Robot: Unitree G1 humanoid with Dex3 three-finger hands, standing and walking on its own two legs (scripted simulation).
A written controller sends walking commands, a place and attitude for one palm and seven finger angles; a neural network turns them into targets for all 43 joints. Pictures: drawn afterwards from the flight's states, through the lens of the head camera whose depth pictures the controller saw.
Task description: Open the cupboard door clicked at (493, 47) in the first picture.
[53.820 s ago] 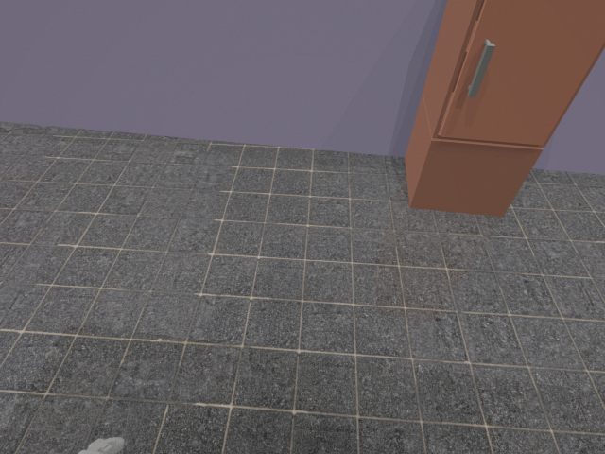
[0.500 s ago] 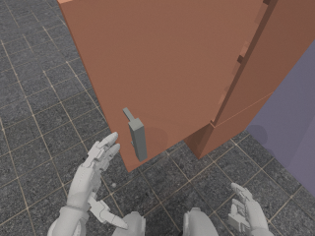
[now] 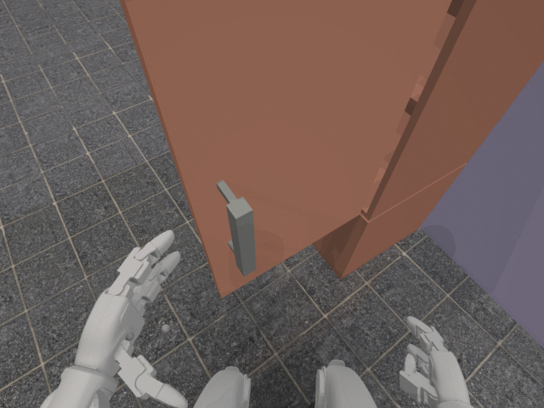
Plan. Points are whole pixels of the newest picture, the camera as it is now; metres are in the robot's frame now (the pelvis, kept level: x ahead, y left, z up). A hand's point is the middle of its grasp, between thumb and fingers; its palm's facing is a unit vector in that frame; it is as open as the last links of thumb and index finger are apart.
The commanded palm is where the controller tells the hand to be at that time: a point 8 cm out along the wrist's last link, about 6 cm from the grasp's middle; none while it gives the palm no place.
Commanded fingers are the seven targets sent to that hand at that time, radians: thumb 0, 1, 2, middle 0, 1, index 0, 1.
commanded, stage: draw the hand back to the body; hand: left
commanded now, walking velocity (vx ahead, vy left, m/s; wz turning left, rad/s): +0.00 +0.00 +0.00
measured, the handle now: (236, 231) +0.35 +0.08 +0.06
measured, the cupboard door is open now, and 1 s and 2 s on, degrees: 91 91 91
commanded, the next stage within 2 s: step back with the hand held close in 1.46 s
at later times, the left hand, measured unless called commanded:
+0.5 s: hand (75, 293) +0.22 +0.21 +0.15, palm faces +0.09 -0.96 -0.25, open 15.6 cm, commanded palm +0.18 +0.26 +0.18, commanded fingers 0.00 -0.08 0.48 -0.17 -0.30 -0.17 -0.30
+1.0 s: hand out of the picture +0.24 +0.26 +0.26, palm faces +0.41 -0.81 -0.42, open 10.0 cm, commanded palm +0.19 +0.31 +0.28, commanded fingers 0.00 0.80 0.86 -0.20 -0.30 -0.20 -0.30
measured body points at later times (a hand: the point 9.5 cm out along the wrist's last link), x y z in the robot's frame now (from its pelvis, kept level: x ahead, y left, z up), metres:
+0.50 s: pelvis +0.03 +0.02 +0.07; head +0.03 +0.02 +0.52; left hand +0.21 +0.26 +0.17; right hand +0.21 -0.21 +0.01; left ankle +0.00 +0.11 -0.62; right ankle +0.06 -0.12 -0.62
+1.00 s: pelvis +0.05 +0.01 +0.11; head +0.03 -0.01 +0.56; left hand +0.21 +0.30 +0.28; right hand +0.23 -0.20 +0.03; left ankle +0.00 +0.11 -0.62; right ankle +0.06 -0.12 -0.62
